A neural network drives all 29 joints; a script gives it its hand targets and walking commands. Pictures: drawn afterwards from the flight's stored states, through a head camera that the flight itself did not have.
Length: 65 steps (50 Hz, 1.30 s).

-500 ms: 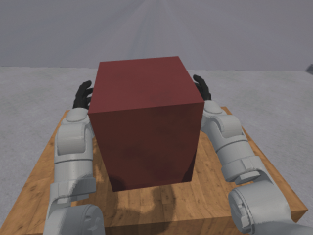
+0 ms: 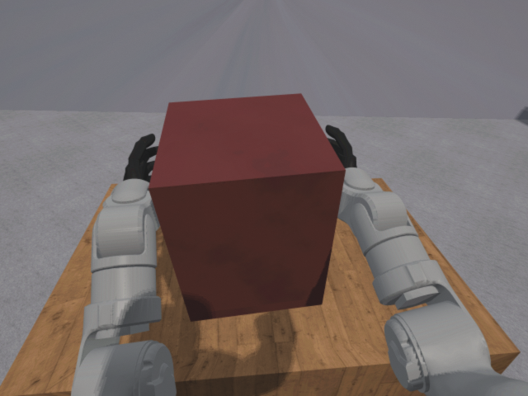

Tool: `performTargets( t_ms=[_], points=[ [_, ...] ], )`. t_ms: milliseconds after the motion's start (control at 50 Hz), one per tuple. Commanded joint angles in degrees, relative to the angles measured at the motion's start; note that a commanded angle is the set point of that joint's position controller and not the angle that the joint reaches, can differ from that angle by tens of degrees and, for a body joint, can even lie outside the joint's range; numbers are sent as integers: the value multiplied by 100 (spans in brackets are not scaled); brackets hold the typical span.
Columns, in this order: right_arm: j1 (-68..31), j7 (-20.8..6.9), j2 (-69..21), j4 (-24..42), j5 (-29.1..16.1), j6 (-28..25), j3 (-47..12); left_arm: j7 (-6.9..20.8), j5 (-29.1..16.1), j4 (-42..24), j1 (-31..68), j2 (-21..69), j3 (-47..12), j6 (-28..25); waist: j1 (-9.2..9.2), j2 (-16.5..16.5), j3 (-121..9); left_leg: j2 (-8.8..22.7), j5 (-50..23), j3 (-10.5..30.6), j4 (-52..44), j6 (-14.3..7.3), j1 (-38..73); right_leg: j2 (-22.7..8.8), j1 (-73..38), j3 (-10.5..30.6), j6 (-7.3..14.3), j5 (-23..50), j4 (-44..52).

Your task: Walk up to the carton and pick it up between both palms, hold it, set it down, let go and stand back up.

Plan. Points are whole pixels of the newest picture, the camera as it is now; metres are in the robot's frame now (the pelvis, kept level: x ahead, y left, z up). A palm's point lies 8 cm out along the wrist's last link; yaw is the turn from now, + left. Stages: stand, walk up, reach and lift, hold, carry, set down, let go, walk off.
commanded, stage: hold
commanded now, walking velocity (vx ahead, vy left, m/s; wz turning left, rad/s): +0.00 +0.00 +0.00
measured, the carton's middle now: (246, 205) +0.36 +0.00 +0.20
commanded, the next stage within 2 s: none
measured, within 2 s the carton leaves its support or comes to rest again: neither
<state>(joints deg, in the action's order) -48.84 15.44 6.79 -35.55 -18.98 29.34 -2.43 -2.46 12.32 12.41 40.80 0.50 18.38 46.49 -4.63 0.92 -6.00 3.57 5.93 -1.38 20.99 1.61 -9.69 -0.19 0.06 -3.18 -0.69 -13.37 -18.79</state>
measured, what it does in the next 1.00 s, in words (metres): stands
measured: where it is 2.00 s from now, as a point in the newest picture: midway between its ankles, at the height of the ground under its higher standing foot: outside the picture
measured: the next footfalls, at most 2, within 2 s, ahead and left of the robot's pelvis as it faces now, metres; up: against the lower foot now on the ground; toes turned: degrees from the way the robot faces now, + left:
none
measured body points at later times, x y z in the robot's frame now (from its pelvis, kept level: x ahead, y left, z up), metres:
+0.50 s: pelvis +0.00 +0.00 +0.00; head -0.07 +0.02 +0.44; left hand +0.38 +0.15 +0.23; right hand +0.38 -0.14 +0.24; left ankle +0.07 +0.14 -0.74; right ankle -0.03 -0.12 -0.74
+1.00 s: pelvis +0.00 +0.00 +0.00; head -0.08 +0.02 +0.44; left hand +0.37 +0.15 +0.23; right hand +0.38 -0.14 +0.24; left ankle +0.07 +0.14 -0.74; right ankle -0.03 -0.12 -0.74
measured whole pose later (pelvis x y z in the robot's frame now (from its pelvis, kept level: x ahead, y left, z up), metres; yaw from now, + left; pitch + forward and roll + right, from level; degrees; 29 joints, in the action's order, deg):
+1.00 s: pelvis +0.00 +0.00 +0.00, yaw +0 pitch -6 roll -1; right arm -47.8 16.2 7.0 -33.4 -19.8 30.3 -3.3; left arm -2.6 12.0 10.3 39.2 0.9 18.3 47.0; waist -4.6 1.0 -5.9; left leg 3.6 6.5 -1.1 21.3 1.8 -8.7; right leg -0.1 -1.2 -3.3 -0.6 -13.7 -18.6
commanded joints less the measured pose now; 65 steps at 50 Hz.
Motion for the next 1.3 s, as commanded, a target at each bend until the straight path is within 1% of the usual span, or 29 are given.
performTargets(
  t_ms=[0,80,100,140,200,220,300,320,400,420,460,520,560,640,680,700,720,780,840,880,920,960,1040,1100,1120,1160,1240,1260,1280],
  points=[
    [-5102,-578,-3973,2267,-715,-315,-1708,811,-985,-856,4601,3230,-3032,-442,-23,-278,-2150,-520,-981,106,57,-80,2087,411,1030,83,-455,1247,503],
    [-5153,-578,-3976,2545,-797,-363,-1837,790,-1081,-1092,4633,3305,-3181,-467,-37,-305,-2470,-520,-1262,137,156,-17,2237,456,906,66,-456,1546,428],
    [-5074,-571,-3947,2466,-816,-340,-1844,778,-1064,-1097,4618,3295,-3183,-463,-49,-359,-2374,-522,-1310,140,168,-2,2234,452,920,73,-448,1558,429],
    [-5018,-565,-3928,2361,-756,-317,-1780,799,-1020,-991,4607,3255,-3112,-446,-50,-288,-2205,-517,-1117,129,108,-27,2202,435,997,69,-465,1379,472],
    [-5074,-577,-3897,2408,-727,-339,-1728,802,-991,-902,4537,3290,-3142,-404,-23,-393,-2149,-505,-1002,114,88,-30,2153,425,1074,73,-428,1213,497],
    [-5133,-576,-3900,2457,-717,-344,-1714,800,-1012,-917,4545,3311,-3156,-408,-31,-339,-2200,-498,-960,121,82,-40,2140,440,1067,63,-428,1172,497],
    [-5132,-583,-3919,2466,-766,-311,-1746,762,-1099,-1047,4614,3354,-3254,-430,-85,-343,-2288,-491,-1103,141,122,-16,2160,450,1039,65,-427,1319,459],
    [-5111,-585,-3906,2395,-744,-289,-1723,771,-1057,-926,4589,3305,-3177,-414,-70,-316,-2184,-495,-991,137,88,-31,2135,439,1062,72,-429,1226,484],
    [-5026,-587,-3891,2321,-754,-278,-1712,801,-1030,-997,4612,3301,-3170,-415,-72,-433,-2184,-503,-1033,134,88,3,2131,420,1025,83,-424,1253,474],
    [-5017,-583,-3915,2279,-736,-272,-1709,810,-1010,-953,4585,3273,-3115,-409,-63,-366,-2153,-511,-1021,128,86,-24,2102,415,993,88,-436,1278,480],
    [-5042,-565,-3924,2460,-809,-301,-1816,812,-1026,-1081,4526,3282,-3170,-409,-31,-368,-2305,-514,-1236,140,138,-3,2174,439,881,81,-449,1535,422],
    [-5099,-564,-3861,2468,-810,-285,-1778,795,-1025,-1001,4533,3269,-3167,-389,-36,-377,-2230,-510,-1132,132,126,5,2158,445,1011,67,-436,1333,466],
    [-5090,-584,-3905,2410,-772,-271,-1741,787,-1049,-1003,4589,3250,-3154,-400,-35,-299,-2261,-499,-974,118,79,-39,2088,448,1026,67,-431,1190,473],
    [-5048,-553,-3918,2543,-841,-285,-1846,797,-1083,-1086,4508,3294,-3224,-418,-78,-333,-2336,-530,-1331,147,193,3,2237,444,927,88,-470,1682,431],
    [-5014,-534,-3922,2399,-776,-242,-1765,832,-1009,-961,4534,3210,-3086,-405,-57,-251,-2079,-537,-1080,133,105,-43,2102,425,945,84,-482,1468,476],
    [-5009,-539,-3923,2364,-766,-246,-1777,847,-959,-899,4486,3184,-3021,-392,0,-231,-2052,-534,-1036,121,71,-61,2094,416,954,88,-482,1426,487],
    [-5032,-540,-3964,2465,-795,-273,-1813,847,-1019,-1077,4540,3231,-3113,-408,-33,-250,-2242,-528,-1175,130,108,-39,2154,428,893,81,-471,1522,455],
    [-5072,-525,-3951,2605,-859,-283,-1898,827,-1038,-1119,4521,3232,-3139,-405,-7,-295,-2335,-542,-1340,131,175,-25,2217,435,878,91,-479,1664,435],
    [-5007,-493,-3951,2650,-874,-283,-1922,828,-1059,-1183,4484,3243,-3207,-387,-56,-312,-2319,-547,-1406,139,213,-4,2247,433,856,89,-490,1799,425],
    [-5043,-481,-3954,2750,-874,-293,-1935,840,-1039,-1125,4370,3262,-3199,-359,-33,-285,-2289,-541,-1397,139,199,-24,2234,446,840,83,-481,1775,435],
    [-5063,-483,-3925,2633,-819,-265,-1874,864,-976,-952,4332,3208,-3083,-342,3,-217,-2094,-543,-1135,113,116,-67,2126,421,904,91,-482,1533,489],
    [-4971,-502,-3933,2435,-769,-245,-1788,866,-974,-1019,4453,3221,-3128,-366,-48,-293,-2031,-527,-1007,103,65,-55,2090,409,971,96,-461,1363,500],
    [-5105,-555,-3968,2392,-740,-251,-1710,852,-1035,-974,4652,3267,-3170,-396,-65,-347,-2063,-514,-890,114,49,-33,2071,402,1061,93,-434,1190,525],
    [-5043,-580,-3998,2218,-719,-234,-1708,837,-1017,-961,4722,3220,-3093,-430,-35,-269,-2058,-507,-884,116,28,-50,2076,416,1065,77,-437,1148,507],
    [-5064,-593,-3970,2197,-704,-243,-1666,831,-1036,-968,4752,3270,-3136,-428,-52,-366,-2103,-490,-865,112,28,-30,2067,411,1108,80,-412,1079,502],
    [-5175,-594,-3986,2301,-687,-274,-1649,824,-1078,-908,4718,3314,-3188,-433,-63,-376,-2186,-485,-833,119,47,-44,2061,415,1113,86,-402,1056,508],
    [-5188,-605,-3958,2120,-688,-279,-1650,816,-994,-745,4712,3246,-3017,-441,7,-315,-2136,-490,-833,108,30,-75,2037,417,1085,93,-416,1073,509],
    [-5282,-603,-3977,2242,-675,-314,-1657,823,-1016,-679,4679,3265,-3026,-442,10,-260,-2221,-504,-805,106,44,-96,2017,417,1070,98,-428,1082,515],
    [-5247,-597,-3963,2262,-709,-325,-1680,814,-1024,-742,4625,3293,-3071,-448,-7,-325,-2268,-502,-918,115,62,-73,2072,426,1053,96,-422,1189,490]
  ],
)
